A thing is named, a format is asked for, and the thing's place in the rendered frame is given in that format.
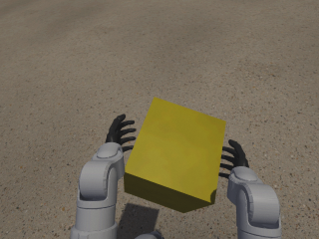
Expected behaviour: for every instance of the robot left hand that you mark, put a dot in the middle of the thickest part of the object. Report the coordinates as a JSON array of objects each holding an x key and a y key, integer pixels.
[{"x": 115, "y": 132}]

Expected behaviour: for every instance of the robot right hand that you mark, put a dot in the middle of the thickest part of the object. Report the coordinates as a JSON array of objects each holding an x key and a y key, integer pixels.
[{"x": 239, "y": 158}]

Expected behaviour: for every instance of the robot right forearm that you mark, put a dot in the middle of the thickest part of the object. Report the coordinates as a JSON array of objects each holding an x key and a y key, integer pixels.
[{"x": 258, "y": 213}]

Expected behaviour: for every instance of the robot left forearm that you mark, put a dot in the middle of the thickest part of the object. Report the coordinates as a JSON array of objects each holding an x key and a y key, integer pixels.
[{"x": 97, "y": 194}]

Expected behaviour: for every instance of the carton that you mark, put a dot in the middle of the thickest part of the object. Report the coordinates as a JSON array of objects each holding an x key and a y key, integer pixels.
[{"x": 176, "y": 158}]

